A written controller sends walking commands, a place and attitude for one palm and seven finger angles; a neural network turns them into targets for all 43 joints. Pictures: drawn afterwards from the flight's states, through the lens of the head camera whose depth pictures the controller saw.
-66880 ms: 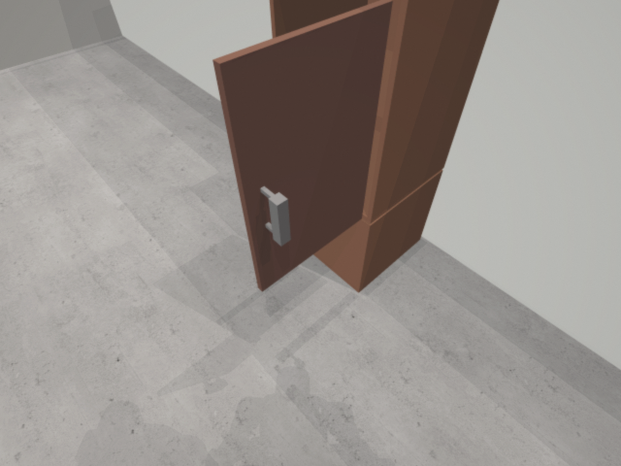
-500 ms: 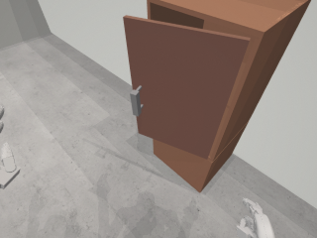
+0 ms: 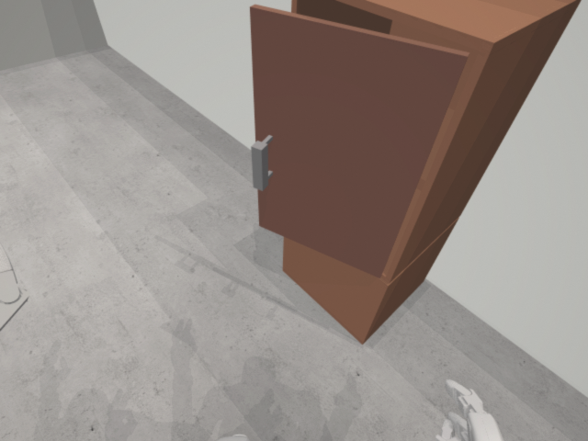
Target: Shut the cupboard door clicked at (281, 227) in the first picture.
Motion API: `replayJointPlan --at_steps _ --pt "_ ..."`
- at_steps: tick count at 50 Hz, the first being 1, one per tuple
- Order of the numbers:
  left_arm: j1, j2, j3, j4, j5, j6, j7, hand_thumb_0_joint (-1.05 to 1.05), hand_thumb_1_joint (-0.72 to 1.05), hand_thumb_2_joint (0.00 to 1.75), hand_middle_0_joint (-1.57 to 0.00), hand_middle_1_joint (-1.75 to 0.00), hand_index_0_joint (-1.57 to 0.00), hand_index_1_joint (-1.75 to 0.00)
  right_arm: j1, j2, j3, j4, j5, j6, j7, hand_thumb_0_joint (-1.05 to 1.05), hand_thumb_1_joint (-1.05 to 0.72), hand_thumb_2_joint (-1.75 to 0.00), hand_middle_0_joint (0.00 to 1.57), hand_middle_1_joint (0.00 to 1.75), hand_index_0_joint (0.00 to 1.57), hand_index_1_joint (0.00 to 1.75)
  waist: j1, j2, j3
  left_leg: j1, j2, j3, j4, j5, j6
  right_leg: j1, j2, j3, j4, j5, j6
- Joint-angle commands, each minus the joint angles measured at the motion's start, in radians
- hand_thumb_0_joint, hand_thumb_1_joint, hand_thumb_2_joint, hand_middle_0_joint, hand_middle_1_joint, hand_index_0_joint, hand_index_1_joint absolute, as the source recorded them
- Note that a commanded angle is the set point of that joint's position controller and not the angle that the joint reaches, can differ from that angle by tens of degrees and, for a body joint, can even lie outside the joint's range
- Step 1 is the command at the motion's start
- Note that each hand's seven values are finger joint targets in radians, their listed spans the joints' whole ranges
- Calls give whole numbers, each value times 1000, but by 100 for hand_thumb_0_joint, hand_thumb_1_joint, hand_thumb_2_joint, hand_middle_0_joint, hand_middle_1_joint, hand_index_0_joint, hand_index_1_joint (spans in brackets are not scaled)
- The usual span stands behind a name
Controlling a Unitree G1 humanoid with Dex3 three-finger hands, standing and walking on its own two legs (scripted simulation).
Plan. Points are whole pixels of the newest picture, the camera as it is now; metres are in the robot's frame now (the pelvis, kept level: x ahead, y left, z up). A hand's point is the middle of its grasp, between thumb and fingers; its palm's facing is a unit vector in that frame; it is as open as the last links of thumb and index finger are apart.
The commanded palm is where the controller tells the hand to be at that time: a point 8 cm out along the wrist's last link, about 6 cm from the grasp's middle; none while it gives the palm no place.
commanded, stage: step back with the hand held close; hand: left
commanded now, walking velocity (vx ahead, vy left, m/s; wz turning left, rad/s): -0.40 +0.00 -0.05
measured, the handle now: (264, 162) +0.72 +0.11 -0.05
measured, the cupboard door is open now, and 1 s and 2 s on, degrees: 19 19 19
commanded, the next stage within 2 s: stop stepping back and stand still in 0.56 s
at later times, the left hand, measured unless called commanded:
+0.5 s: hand out of the picture +0.11 +0.30 +0.19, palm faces +0.51 -0.76 -0.41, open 7.4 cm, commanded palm +0.05 +0.33 +0.20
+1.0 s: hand out of the picture +0.07 +0.32 +0.18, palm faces +0.41 -0.83 -0.37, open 7.4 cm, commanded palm -0.01 +0.35 +0.20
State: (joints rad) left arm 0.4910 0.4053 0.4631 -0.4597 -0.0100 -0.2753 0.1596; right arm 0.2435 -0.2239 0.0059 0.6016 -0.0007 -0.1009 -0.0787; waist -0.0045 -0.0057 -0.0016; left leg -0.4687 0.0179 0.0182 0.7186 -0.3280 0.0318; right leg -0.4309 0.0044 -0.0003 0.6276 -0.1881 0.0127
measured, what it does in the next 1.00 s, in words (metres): walks backwards: right foot, then right foot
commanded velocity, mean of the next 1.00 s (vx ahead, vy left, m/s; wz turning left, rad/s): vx -0.18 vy -0.02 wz -0.08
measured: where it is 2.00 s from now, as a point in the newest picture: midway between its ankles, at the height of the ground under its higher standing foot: outside the picture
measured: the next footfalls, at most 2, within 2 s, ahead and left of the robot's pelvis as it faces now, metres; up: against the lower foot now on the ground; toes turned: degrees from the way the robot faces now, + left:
right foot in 0.26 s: -0.01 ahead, -0.12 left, +0.00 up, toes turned +10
right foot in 0.72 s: -0.16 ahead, -0.10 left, +0.00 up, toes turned -2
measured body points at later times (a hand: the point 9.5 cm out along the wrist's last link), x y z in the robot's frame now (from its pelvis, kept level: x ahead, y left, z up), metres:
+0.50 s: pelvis -0.07 +0.02 +0.01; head -0.07 +0.05 +0.46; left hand +0.08 +0.34 +0.21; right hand +0.13 -0.20 -0.06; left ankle +0.06 +0.11 -0.72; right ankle -0.05 -0.13 -0.72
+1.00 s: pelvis -0.17 +0.06 +0.02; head -0.18 +0.10 +0.47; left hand +0.04 +0.37 +0.20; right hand -0.07 -0.19 -0.06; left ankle -0.06 +0.13 -0.72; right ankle -0.22 -0.06 -0.70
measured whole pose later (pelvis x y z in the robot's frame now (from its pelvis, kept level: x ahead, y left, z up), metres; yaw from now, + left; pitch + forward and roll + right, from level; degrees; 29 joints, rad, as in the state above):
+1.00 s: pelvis -0.17 +0.06 +0.02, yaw -4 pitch +0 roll -3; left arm 0.49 0.43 0.46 -0.45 -0.05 -0.16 0.17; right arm 0.30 -0.18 0.02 0.67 -0.01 -0.10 -0.09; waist -0.05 -0.04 -0.04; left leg -0.39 0.02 0.08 0.48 -0.13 0.04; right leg -0.25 0.06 -0.01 0.66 -0.46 -0.01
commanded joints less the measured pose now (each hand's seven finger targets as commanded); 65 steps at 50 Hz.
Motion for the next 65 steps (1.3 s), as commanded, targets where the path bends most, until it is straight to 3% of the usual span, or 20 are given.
replayJointPlan --at_steps 1,5,8,14,17,19,23,26,30,33,36,37,39,43,46,51,56,58,62,65 --pt "-48 222 109 -214 -27 -44 36 0 90 90 -20 -30 -20 -30 -84 -120 -55 -133 -2 -39 10 0 -90 -90 20 30 20 30 -12 -80 -78 -20 -17 -24 -78 -126 -18 36 -186 270 -304 -214 -96" --pt "-21 226 122 -236 -26 -48 44 0 90 90 -20 -30 -20 -30 -100 -130 -55 -147 7 -29 -5 0 -90 -90 20 30 20 30 -17 34 -89 -73 50 -103 -271 -239 26 88 -62 117 -185 -254 -26" --pt "-19 214 154 -260 -15 -59 39 0 90 90 -20 -30 -20 -30 -126 -142 -62 -164 8 -47 -19 0 -90 -90 20 30 20 30 6 253 -124 -357 241 -291 -519 -400 102 390 84 3 212 -62 13" --pt "33 219 164 -217 -33 -64 10 0 90 90 -20 -30 -20 -30 -146 -126 -72 -150 -2 -77 -3 0 -90 -90 20 30 20 30 4 166 -21 -239 166 -106 -308 -319 36 205 0 181 -47 -167 -70" --pt "-41 225 88 -258 -34 -86 25 0 90 90 -20 -30 -20 -30 -108 -81 -65 -92 3 -79 -1 0 -90 -90 20 30 20 30 -24 -130 -238 241 32 49 -33 240 -59 45 -192 340 -204 486 -85" --pt "-103 268 99 -263 -26 -69 25 0 90 90 -20 -30 -20 -30 -142 -90 -72 -117 11 -66 -13 0 -90 -90 20 30 20 30 -18 -178 -209 265 17 47 -23 125 -56 4 -188 326 -234 374 -79" --pt "-120 236 89 -212 -24 -60 13 0 90 90 -20 -30 -20 -30 -163 -109 -63 -115 9 -53 -27 0 -90 -90 20 30 20 30 -11 83 -105 255 118 -38 -298 158 -13 -34 13 135 -151 31 -17" --pt "-107 220 139 -184 -27 -72 -9 0 90 90 -20 -30 -20 -30 -189 -145 -76 -135 -11 -68 -21 0 -90 -90 20 30 20 30 10 332 -122 -167 385 -327 -691 -453 86 324 132 29 295 -236 12" --pt "-58 176 77 -256 -66 -39 -19 0 90 90 -20 -30 -20 -30 -187 -101 -76 -144 -1 -62 21 0 -90 -90 20 30 20 30 33 267 -189 -4 292 -41 -581 -204 0 261 105 -69 234 -360 -32" --pt "-40 177 59 -280 -80 -26 -17 0 90 90 -20 -30 -20 -30 -165 -89 -64 -136 -3 -55 32 0 -90 -90 20 30 20 30 21 231 -190 113 248 17 -479 -169 -68 218 50 -68 -103 -346 -50" --pt "-90 288 131 -340 -53 -32 16 0 90 90 -20 -30 -20 -30 -106 -82 -52 -100 -25 -49 25 0 -90 -90 20 30 20 30 4 -85 -131 300 43 83 99 -27 -111 -196 -316 386 -497 -336 -211" --pt "-169 283 109 -328 -46 -25 29 0 90 90 -20 -30 -20 -30 -82 -79 -45 -91 -32 -43 22 0 -90 -90 20 30 20 30 -2 -122 -121 236 45 24 181 -39 -97 -148 -353 350 -456 -259 -230" --pt "-166 206 46 -222 -42 32 27 0 90 90 -20 -30 -20 -30 -88 -89 -43 -110 2 -28 4 0 -90 -90 20 30 20 30 -21 -164 -39 196 32 -28 165 -14 -67 -140 -248 243 -353 -317 -174" --pt "-194 181 36 -170 -30 44 28 0 90 90 -20 -30 -20 -30 -97 -129 -30 -120 10 -47 -32 0 -90 -90 20 30 20 30 -25 227 55 138 148 -204 -407 -151 -5 0 1 30 -113 -243 -26" --pt "-75 239 112 -251 -42 27 23 0 90 90 -20 -30 -20 -30 -107 -118 -31 -125 -5 -68 -25 0 -90 -90 20 30 20 30 -5 311 -54 61 246 -395 -710 -532 -66 158 92 -22 121 -315 -12" --pt "122 213 94 -334 -45 47 16 0 90 90 -20 -30 -20 -30 -86 -111 -35 -141 -11 -64 4 0 -90 -90 20 30 20 30 -8 209 -149 81 111 -64 -499 -225 -72 384 67 -79 -203 -209 -50" --pt "52 253 153 -214 -48 54 40 0 90 90 -20 -30 -20 -30 -40 -107 -54 -94 -18 -15 4 0 -90 -90 20 30 20 30 -16 -122 -85 82 21 -20 24 -23 -63 107 -270 324 -414 -493 -223" --pt "37 201 99 -156 -39 60 45 0 90 90 -20 -30 -20 -30 -41 -111 -55 -93 -6 2 3 0 -90 -90 20 30 20 30 -27 -151 25 34 38 -37 99 -11 -47 37 -288 315 -408 -498 -234" --pt "-108 210 65 -177 -16 31 42 0 90 90 -20 -30 -20 -30 -82 -116 -41 -76 -9 -24 -18 0 -90 -90 20 30 20 30 -33 42 80 200 58 -41 -205 -53 -5 -34 -140 124 -233 -430 -126" --pt "-80 204 75 -237 -24 14 31 0 90 90 -20 -30 -20 -30 -94 -117 -27 -87 -11 -52 -21 0 -90 -90 20 30 20 30 -22 297 44 121 252 -420 -590 -481 49 55 50 -28 81 -332 -33"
